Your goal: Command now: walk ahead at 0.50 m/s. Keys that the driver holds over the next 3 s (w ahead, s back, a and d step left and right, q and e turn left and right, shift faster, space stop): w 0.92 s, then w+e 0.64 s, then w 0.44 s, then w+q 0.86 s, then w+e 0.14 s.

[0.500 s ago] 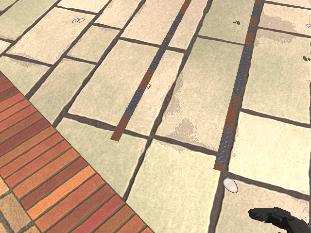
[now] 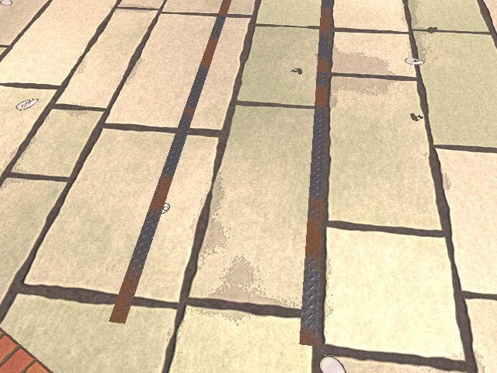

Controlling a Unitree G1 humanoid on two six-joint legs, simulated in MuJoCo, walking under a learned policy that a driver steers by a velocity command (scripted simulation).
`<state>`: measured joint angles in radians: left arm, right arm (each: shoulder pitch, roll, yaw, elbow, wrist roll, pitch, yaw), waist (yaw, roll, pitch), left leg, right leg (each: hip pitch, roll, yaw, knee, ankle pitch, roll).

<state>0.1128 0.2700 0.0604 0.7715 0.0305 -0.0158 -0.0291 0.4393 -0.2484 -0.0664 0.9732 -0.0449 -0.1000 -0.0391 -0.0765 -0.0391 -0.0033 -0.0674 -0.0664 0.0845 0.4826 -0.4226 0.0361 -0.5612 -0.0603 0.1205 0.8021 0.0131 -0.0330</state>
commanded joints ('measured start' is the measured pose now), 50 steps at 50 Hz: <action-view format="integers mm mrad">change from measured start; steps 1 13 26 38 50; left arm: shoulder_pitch -156 562 253 173 -50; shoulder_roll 65 261 121 107 16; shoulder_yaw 15 67 5 24 17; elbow -112 210 211 125 54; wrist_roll -5 -85 -66 -70 -45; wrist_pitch -19 -11 -77 -89 -54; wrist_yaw -27 -35 66 32 26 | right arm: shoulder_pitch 21 182 -410 -162 -141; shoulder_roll -121 -54 10 -135 -131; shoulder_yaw -25 10 22 -37 -29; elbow -14 -21 -258 -160 -58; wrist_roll -7 144 73 55 51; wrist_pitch -14 -25 21 10 -4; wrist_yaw -21 14 37 54 21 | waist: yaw -13 194 81 0 45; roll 63 -371 12 119 101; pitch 130 -407 105 -140 31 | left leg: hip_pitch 33 -931 -537 193 -89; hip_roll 285 38 148 384 251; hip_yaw -248 -206 -106 -551 -110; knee -29 1691 169 -197 -361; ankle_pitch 164 -398 549 144 451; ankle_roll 160 -81 -35 214 150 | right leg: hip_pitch -179 1053 316 -237 -78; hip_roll -69 -370 -170 -15 -46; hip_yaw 21 352 -24 -32 -100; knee -224 -257 -722 490 -118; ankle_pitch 219 259 -14 -399 115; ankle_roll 16 -259 -173 -17 26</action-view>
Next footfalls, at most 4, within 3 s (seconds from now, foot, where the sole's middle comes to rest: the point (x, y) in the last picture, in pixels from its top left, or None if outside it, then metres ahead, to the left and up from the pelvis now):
0.20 right None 0.27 -0.22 -0.91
0.66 left None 0.57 0.02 -0.91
1.20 right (312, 278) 0.87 -0.23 -0.91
1.70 left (269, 205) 1.20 -0.12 -0.91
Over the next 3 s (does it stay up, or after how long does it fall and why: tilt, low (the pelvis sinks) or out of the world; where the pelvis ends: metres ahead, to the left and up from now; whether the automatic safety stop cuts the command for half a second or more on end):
stays up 1.65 -0.29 -0.13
